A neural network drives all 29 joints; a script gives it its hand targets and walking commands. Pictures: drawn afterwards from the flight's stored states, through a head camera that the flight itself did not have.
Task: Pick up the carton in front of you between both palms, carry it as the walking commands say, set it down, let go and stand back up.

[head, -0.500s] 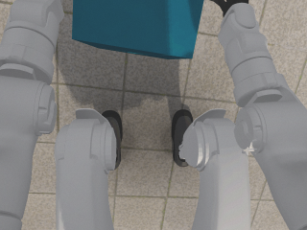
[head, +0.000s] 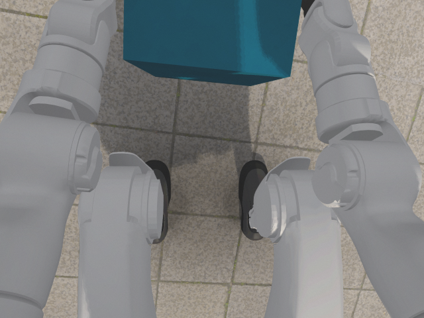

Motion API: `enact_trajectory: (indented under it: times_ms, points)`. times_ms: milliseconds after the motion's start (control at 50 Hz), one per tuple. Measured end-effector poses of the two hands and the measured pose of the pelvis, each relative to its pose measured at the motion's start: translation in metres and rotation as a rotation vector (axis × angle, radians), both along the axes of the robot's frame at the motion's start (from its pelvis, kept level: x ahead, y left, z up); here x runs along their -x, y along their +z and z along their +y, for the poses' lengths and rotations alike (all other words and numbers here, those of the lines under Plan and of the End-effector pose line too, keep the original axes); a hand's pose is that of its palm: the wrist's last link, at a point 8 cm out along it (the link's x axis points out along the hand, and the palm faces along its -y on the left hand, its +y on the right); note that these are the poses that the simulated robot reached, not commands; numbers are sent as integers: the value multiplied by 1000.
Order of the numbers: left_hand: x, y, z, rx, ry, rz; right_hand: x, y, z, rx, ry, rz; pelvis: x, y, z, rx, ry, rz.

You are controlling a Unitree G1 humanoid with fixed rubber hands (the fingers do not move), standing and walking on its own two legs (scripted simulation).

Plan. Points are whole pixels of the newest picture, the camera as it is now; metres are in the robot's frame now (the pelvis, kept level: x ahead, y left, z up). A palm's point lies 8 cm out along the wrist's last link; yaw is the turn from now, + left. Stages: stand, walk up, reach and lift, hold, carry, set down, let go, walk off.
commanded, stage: reach and lift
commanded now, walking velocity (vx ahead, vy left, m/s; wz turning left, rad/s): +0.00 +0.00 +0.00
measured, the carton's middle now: (210, 13) +0.54 +0.03 -0.22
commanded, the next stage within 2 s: none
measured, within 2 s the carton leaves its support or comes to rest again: neither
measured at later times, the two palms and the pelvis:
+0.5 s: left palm out of the picture +0.49 +0.19 +0.05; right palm out of the picture +0.50 -0.11 +0.06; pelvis -0.01 -0.02 +0.11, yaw +4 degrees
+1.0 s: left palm out of the picture +0.44 +0.18 +0.20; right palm out of the picture +0.47 -0.11 +0.21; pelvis +0.03 -0.02 +0.23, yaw +6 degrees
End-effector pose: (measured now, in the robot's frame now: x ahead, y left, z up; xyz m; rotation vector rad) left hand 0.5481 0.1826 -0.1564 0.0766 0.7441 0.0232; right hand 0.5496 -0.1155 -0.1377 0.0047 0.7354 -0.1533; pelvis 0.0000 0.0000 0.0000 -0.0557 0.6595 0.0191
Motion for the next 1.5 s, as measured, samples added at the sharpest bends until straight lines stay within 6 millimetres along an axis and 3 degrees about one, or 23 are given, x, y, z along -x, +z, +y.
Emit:
enact_trajectory:
  times_ms: [100, 280, 380, 560, 800, 1500]
  points:
    - [14, 28, 2, 15, 45, -36, 9, 33, 3, -17, -12, -58, -1, 9, -5, -6, 24, 26]
    - [46, 130, 18, 39, 132, -55, 38, 117, 19, -54, 7, -82, 3, 53, -15, -12, 60, 51]
    - [55, 173, 16, 29, 133, -31, 48, 158, 16, -44, 13, -58, 6, 82, -17, -7, 70, 62]
    - [64, 220, 6, 25, 135, -42, 53, 207, 6, -34, 21, -70, 4, 123, -19, -16, 61, 85]
    - [87, 282, 6, 50, 173, -54, 67, 275, 7, -39, 34, -82, -16, 178, -18, -24, 71, 39]
    - [156, 506, -10, 52, 228, -46, 123, 497, -8, -27, 89, -73, -84, 371, -16, -73, 90, -396]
